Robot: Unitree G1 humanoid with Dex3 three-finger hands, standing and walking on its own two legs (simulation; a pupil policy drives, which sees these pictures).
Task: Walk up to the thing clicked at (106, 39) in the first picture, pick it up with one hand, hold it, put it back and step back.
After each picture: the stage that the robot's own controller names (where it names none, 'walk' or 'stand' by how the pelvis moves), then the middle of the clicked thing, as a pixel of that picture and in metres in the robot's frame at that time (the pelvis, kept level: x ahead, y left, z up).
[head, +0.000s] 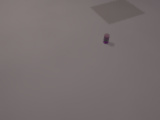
stand; (106, 38) +1.52 -0.29 -0.72
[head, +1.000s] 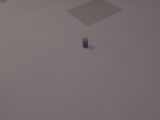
walk; (85, 42) +1.41 +0.06 -0.70
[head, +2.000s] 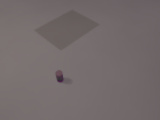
walk; (59, 76) +0.89 +0.28 -0.71
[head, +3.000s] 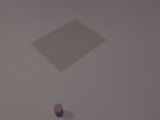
walk; (58, 110) +0.52 +0.19 -0.69
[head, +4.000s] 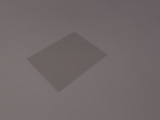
stand; out of the picture +0.33 +0.19 -0.71
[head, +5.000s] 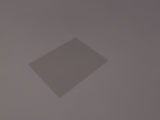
stand; out of the picture +0.32 +0.18 -0.72
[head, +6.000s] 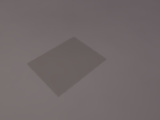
stand; out of the picture +0.33 +0.19 -0.73
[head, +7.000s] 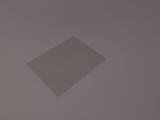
stand; out of the picture +0.32 +0.19 -0.73
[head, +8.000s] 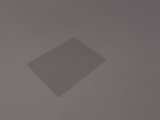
go down; out of the picture +0.32 +0.19 -0.73
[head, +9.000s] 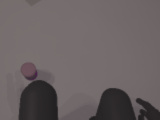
go down; (29, 72) +0.39 +0.24 -0.36
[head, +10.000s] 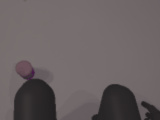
approach; (25, 70) +0.38 +0.26 -0.31
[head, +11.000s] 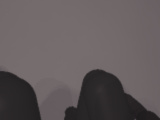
close in; out of the picture +0.34 +0.30 -0.22
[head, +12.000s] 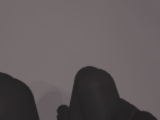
close; out of the picture +0.35 +0.30 -0.21
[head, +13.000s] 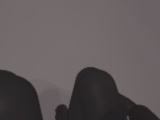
lift; out of the picture +0.33 +0.30 -0.21
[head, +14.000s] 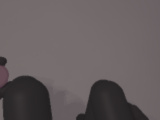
lift; out of the picture +0.31 +0.28 -0.11
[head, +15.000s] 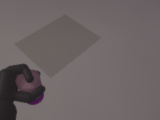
lift; (31, 88) +0.32 +0.18 +0.03
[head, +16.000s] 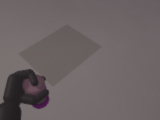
hold; (37, 92) +0.32 +0.17 +0.01
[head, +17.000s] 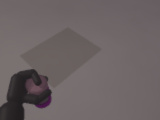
hold; (39, 92) +0.32 +0.16 +0.01
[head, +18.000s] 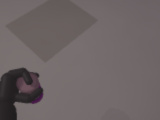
crouch; (31, 89) +0.34 +0.18 -0.06
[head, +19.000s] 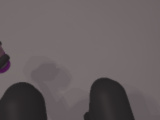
lower; out of the picture +0.41 +0.26 -0.12
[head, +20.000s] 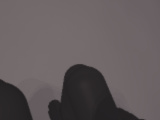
lower; out of the picture +0.40 +0.30 -0.22
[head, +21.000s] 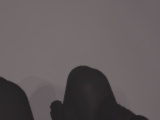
lower; out of the picture +0.39 +0.31 -0.22
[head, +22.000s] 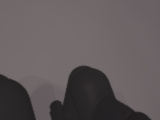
lower; out of the picture +0.38 +0.31 -0.22
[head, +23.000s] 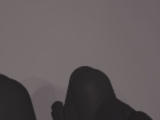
lower; out of the picture +0.37 +0.31 -0.22
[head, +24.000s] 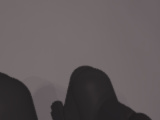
withdraw; out of the picture +0.35 +0.29 -0.22
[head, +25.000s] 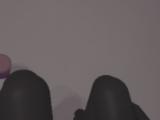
stand; (1, 67) +0.37 +0.27 -0.25
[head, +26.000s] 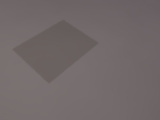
stand; out of the picture +0.34 +0.18 -0.63
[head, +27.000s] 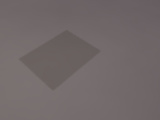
stand; out of the picture +0.35 +0.19 -0.66
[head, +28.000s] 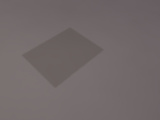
stand; out of the picture +0.35 +0.18 -0.67
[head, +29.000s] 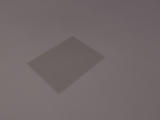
stand; out of the picture +0.37 +0.18 -0.72
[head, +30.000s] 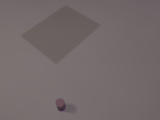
walk; (60, 105) +0.48 +0.18 -0.69
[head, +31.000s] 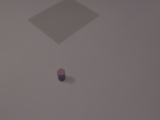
walk; (61, 75) +0.77 +0.17 -0.69
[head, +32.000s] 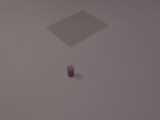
walk; (70, 71) +0.98 +0.19 -0.71
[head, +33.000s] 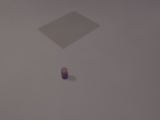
stand; (64, 73) +0.96 +0.18 -0.73
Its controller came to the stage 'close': yes
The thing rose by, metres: 0.70
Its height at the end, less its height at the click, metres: +0.00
